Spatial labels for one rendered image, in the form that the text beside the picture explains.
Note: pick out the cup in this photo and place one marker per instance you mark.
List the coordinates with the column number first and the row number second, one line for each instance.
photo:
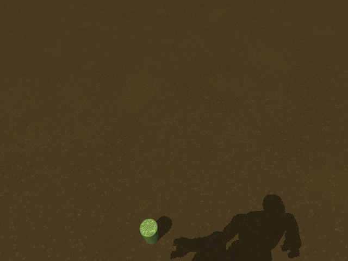
column 149, row 230

